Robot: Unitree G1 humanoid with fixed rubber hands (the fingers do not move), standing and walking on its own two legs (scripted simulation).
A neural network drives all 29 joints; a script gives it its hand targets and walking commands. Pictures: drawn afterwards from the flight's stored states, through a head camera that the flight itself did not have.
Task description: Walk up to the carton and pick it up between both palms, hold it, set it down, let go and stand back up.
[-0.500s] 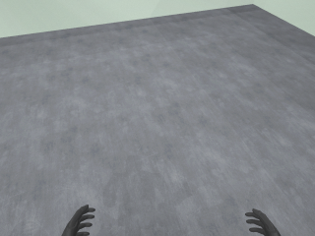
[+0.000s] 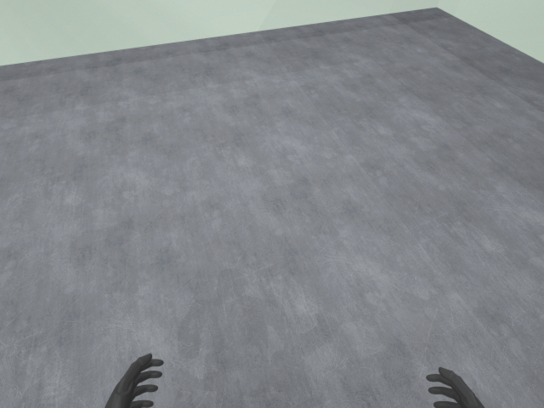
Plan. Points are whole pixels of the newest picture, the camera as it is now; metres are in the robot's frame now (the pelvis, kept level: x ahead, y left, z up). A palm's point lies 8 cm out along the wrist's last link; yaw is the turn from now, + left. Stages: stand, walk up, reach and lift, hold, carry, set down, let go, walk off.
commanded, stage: stand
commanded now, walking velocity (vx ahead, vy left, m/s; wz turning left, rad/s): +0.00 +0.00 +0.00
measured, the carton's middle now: out of the picture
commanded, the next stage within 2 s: none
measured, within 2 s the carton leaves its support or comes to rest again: neither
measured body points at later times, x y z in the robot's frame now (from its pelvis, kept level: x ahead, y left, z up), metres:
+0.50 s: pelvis -0.01 +0.00 +0.00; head +0.00 +0.01 +0.45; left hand +0.15 +0.25 -0.09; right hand +0.13 -0.27 -0.10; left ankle +0.00 +0.12 -0.72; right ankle +0.00 -0.12 -0.72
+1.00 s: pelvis -0.03 +0.00 +0.00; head -0.04 +0.01 +0.45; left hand +0.13 +0.25 -0.09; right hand +0.10 -0.28 -0.10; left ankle +0.00 +0.12 -0.72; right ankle +0.00 -0.12 -0.72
